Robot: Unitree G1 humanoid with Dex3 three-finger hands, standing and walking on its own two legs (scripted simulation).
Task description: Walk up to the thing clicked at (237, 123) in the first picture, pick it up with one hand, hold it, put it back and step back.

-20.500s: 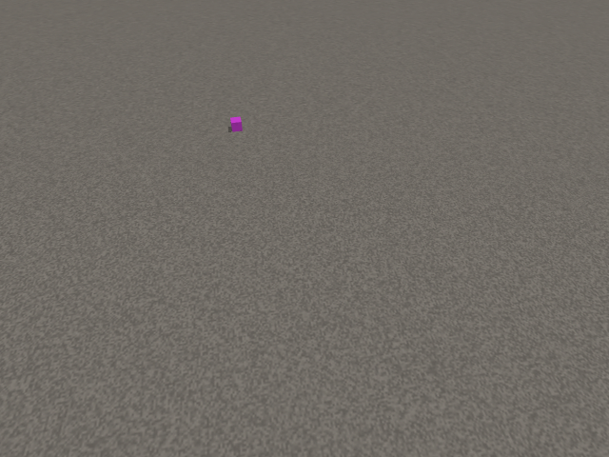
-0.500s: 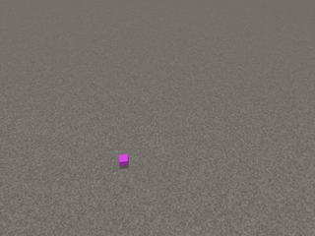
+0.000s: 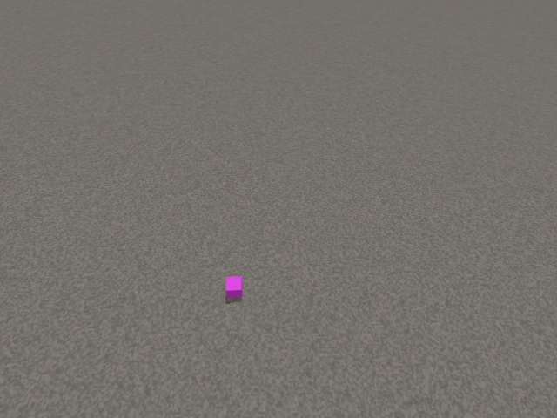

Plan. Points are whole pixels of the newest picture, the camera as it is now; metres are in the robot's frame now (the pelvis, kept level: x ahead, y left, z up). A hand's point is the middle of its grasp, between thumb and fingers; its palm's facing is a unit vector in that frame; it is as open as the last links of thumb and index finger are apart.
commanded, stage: walk up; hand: left
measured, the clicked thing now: (234, 287) +0.72 +0.17 -0.73
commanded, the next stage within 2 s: none
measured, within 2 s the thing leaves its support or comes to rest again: neither
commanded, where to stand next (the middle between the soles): +0.32 -0.07 m, yaw +1 degrees
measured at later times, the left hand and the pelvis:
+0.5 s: hand (136, 338) +0.28 +0.25 -0.12, palm faces -0.07 -0.91 -0.41, open 7.4 cm; pelvis +0.17 -0.01 +0.00, yaw -2 degrees
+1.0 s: hand (149, 324) +0.32 +0.25 -0.17, palm faces -0.06 -0.93 -0.36, open 7.4 cm; pelvis +0.23 -0.01 -0.01, yaw -3 degrees
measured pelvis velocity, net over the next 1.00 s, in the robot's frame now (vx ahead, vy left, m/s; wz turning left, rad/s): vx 0.23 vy -0.01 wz -0.05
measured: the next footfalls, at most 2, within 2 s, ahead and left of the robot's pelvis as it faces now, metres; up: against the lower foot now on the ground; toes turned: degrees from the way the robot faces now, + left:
right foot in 0.42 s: +0.26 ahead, -0.14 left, +0.00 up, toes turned -3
left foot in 0.76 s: +0.35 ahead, +0.12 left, +0.00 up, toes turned -1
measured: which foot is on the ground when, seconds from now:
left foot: down 0.00-0.46, up 0.48-0.74, down 0.76-1.00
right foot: down 0.00-0.00, up 0.02-0.40, down 0.42-1.00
